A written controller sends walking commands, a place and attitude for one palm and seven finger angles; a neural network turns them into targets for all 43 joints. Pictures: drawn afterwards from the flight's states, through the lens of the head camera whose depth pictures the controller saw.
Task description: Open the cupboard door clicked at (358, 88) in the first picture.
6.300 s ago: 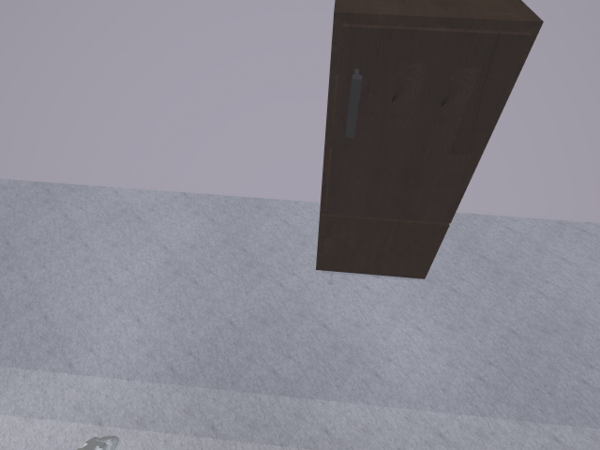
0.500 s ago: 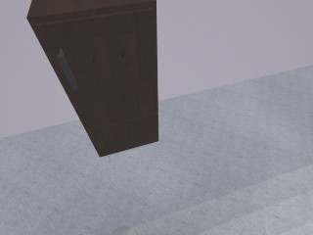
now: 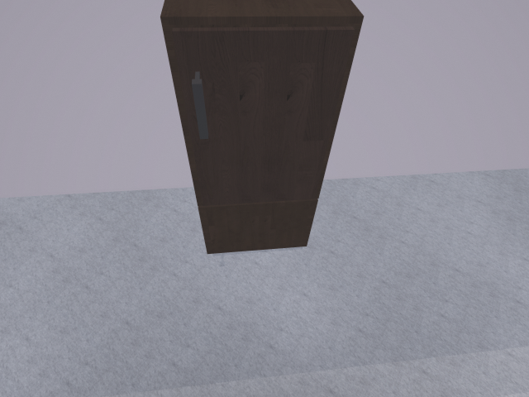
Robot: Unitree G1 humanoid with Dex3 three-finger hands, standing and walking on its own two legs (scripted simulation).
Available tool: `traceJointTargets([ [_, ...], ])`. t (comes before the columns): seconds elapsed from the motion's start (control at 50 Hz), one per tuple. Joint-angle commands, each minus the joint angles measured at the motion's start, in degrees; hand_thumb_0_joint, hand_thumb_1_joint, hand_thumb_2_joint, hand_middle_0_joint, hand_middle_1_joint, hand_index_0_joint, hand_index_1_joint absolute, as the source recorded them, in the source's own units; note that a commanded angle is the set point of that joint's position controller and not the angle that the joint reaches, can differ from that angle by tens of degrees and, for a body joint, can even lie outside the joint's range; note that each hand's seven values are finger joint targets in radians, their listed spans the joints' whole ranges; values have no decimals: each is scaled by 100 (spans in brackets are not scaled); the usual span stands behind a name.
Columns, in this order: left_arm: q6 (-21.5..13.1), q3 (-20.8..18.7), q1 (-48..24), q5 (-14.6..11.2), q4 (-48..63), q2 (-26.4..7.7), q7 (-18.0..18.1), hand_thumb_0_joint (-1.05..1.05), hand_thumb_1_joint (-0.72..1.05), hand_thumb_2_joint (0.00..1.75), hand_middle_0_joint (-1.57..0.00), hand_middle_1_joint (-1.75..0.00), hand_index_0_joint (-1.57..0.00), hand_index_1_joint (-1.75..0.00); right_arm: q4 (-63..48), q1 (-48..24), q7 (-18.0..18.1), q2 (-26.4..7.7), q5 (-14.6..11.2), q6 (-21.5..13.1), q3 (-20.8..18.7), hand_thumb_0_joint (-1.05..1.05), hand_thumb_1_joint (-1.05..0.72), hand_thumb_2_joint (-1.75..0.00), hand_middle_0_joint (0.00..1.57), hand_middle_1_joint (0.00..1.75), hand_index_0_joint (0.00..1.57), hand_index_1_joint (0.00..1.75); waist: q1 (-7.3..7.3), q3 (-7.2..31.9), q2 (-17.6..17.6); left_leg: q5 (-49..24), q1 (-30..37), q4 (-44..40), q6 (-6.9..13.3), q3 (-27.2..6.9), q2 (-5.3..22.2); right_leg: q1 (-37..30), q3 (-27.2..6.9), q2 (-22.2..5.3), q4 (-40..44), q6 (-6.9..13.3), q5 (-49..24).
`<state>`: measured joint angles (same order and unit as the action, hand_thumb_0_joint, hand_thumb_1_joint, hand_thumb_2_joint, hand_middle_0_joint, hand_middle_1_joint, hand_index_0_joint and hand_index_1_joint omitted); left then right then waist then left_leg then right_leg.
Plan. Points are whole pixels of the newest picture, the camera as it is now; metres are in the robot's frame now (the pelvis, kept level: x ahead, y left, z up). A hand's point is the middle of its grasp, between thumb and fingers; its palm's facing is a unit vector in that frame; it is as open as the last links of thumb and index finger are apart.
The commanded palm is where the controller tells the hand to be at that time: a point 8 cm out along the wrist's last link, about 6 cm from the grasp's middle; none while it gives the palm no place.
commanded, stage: take the last steps up to it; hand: left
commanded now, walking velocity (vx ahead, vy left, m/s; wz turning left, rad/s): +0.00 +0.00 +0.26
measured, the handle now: (200, 106) +0.75 +0.20 +0.01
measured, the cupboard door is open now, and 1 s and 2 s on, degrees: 0 0 0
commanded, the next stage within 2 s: come to a stop and stand still in 0.96 s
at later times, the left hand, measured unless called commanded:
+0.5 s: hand out of the picture -0.07 +0.15 -0.18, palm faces +0.20 -0.97 -0.14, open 7.4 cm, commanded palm none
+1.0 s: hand (171, 326) +0.27 +0.19 -0.17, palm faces -0.01 -0.98 -0.18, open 7.4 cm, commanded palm none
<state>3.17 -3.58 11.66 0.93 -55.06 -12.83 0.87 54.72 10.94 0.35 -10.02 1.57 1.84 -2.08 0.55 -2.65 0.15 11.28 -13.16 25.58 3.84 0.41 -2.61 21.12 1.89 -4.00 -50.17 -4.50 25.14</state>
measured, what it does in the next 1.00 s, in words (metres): walks ahead: right foot, then left foot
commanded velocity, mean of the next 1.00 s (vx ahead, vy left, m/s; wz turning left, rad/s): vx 0.24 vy -0.09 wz -0.01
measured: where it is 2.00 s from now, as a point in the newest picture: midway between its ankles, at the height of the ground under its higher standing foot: outside the picture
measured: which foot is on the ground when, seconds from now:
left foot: down 0.00-0.14, up 0.16-0.52, down 0.54-1.00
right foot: up 0.00-0.10, down 0.12-0.54, up 0.56-1.00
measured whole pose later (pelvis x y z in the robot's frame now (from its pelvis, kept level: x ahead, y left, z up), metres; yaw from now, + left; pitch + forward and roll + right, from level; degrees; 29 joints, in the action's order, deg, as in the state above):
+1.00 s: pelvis +0.17 +0.01 -0.01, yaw +2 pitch -1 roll +0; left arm 0.4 -3.9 6.5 1.4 -59.0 -11.1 -1.4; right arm 66.2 27.1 1.8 -4.7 2.1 -2.4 -2.1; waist 4.2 -3.7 0.9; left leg 22.0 3.2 20.5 -1.8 10.8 3.8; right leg 30.3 5.6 -5.1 -41.7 0.2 10.8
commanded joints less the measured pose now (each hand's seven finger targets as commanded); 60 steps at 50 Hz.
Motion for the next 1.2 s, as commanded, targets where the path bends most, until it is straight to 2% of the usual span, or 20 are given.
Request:
traceJointTargets([
  [0.0,-170,-28,75,-43,390,-292,72,0,90,90,-20,-30,-20,-30,-234,211,60,-1130,3,-98,-312,0,-90,-90,20,30,20,30,65,387,-803,-1727,359,-697,650,-1693,1585,-209,17,108,867,107,-51],
  [0.08,-327,-16,688,-27,108,-390,136,0,90,90,-20,-30,-20,-30,-139,180,20,-783,-85,-120,-246,0,-90,-90,20,30,20,30,-217,611,-117,-487,-555,-58,113,-1377,1012,-1889,-211,-120,3075,224,-1336],
  [0.12,-365,-89,763,66,115,-1003,113,0,90,90,-20,-30,-20,-30,-299,78,-21,-408,-74,-95,-154,0,-90,-90,20,30,20,30,-326,96,1459,1891,-1724,1620,-437,-262,41,-1554,-2197,-1954,4206,1135,898],
  [0.14,-395,-120,764,29,145,-917,108,0,90,90,-20,-30,-20,-30,-304,-82,-39,-645,11,-3,-242,0,-90,-90,20,30,20,30,-404,-258,1724,1836,-1901,2365,-391,-426,261,-912,-2528,-1948,4569,1259,1665],
  [0.24,-582,11,727,38,-96,-295,61,0,90,90,-20,-30,-20,-30,136,465,-146,-392,54,-70,-272,0,-90,-90,20,30,20,30,-41,-387,691,602,-1906,3381,-485,26,579,-992,-899,-1098,4200,989,203],
  [0.4,-616,-21,1526,107,-697,-397,19,0,90,90,-20,-30,-20,-30,23,-161,-149,-185,7,-252,-180,0,-90,-90,20,30,20,30,-350,-415,959,1081,-1567,1691,-478,490,741,-1353,-880,-1205,4024,1337,-301],
  [0.48,-554,-13,1355,28,-843,-279,-12,0,90,90,-20,-30,-20,-30,381,695,-59,-212,-18,-394,-148,0,-90,-90,20,30,20,30,88,-183,519,354,608,178,-438,859,527,-267,-362,-773,3163,1037,-169],
  [0.5,-536,30,1304,16,-795,-80,-33,0,90,90,-20,-30,-20,-30,605,1313,-1,-507,-18,-446,-195,0,-90,-90,20,30,20,30,360,51,-342,779,1546,-271,-342,251,951,339,-89,-466,2223,824,-128],
  [0.52,-529,95,1278,-14,-672,258,-80,0,90,90,-20,-30,-20,-30,804,1963,56,-1075,43,-479,-331,0,-90,-90,20,30,20,30,559,236,-1730,1615,2095,-999,91,-1590,2353,1284,536,90,628,537,262],
  [0.54,-483,82,834,56,-431,120,-80,0,90,90,-20,-30,-20,-30,864,2315,110,-1358,58,-447,-393,0,-90,-90,20,30,20,30,731,92,-1830,2222,1834,-1660,404,-2489,2959,1709,391,209,-508,512,768],
  [0.56,-434,46,502,90,-396,21,-87,0,90,90,-20,-30,-20,-30,882,2117,170,-1227,47,-431,-356,0,-90,-90,20,30,20,30,673,-236,-1513,2293,1329,-1808,494,-2491,3000,1888,28,-15,-1248,559,467],
  [0.6,-421,10,531,103,-529,72,-186,0,90,90,-20,-30,-20,-30,661,1401,176,-726,14,-471,-216,0,-90,-90,20,30,20,30,312,-815,-672,1916,419,-1892,416,-1635,2601,1686,-93,-330,-1509,528,-393],
  [0.66,-349,-1,1017,107,-706,286,-221,0,90,90,-20,-30,-20,-30,616,1176,199,-440,-21,-594,-123,0,-90,-90,20,30,20,30,0,-548,-724,298,419,-1733,244,-395,2066,1356,10,-322,-1405,371,-1163],
  [0.92,-344,14,-742,18,-13,202,-238,0,90,90,-20,-30,-20,-30,927,1876,206,-482,50,-544,-187,0,-90,-90,20,30,20,30,251,-803,-826,-2431,949,-1090,307,340,2106,1152,374,-185,866,469,-1448],
  [1.0,-492,-65,494,41,-386,-69,-191,0,90,90,-20,-30,-20,-30,955,1687,188,-596,-3,-483,-222,0,-90,-90,20,30,20,30,-350,20,-494,-3381,790,536,35,585,1817,-1041,798,340,2025,684,-1768],
  [1.02,-581,-154,1252,67,-630,-411,-149,0,90,90,-20,-30,-20,-30,935,1725,140,-497,-62,-498,-216,0,-90,-90,20,30,20,30,-657,586,-78,-2534,-9,1715,-154,735,1542,-2422,304,-102,2144,858,-2242],
  [1.04,-657,-285,1815,79,-757,-988,-63,0,90,90,-20,-30,-20,-30,826,2034,108,-58,-147,-523,-121,0,-90,-90,20,30,20,30,-707,1455,1373,1119,-1363,3623,-401,968,616,-3799,-1779,-1734,2365,1504,-3929],
  [1.06,-654,-246,1834,-39,-747,-1138,-26,0,90,90,-20,-30,-20,-30,715,1847,150,-172,-186,-466,-99,0,-90,-90,20,30,20,30,-644,1614,896,2538,-1293,4585,-359,276,440,-3225,-2032,-2218,2704,1885,-5303],
  [1.12,-578,-23,109,-13,-266,-469,109,0,90,90,-20,-30,-20,-30,749,1513,183,32,-124,-255,-50,0,-90,-90,20,30,20,30,-78,518,305,1818,-910,4312,-437,-232,868,-1082,-1109,-1795,2968,1697,-5129],
  [1.18,-486,-4,-260,55,-164,-411,177,0,90,90,-20,-30,-20,-30,809,1577,173,130,-149,-19,-65,0,-90,-90,20,30,20,30,152,426,269,1691,-502,3247,-539,-54,706,-466,-340,-1470,2867,1517,-5134],
])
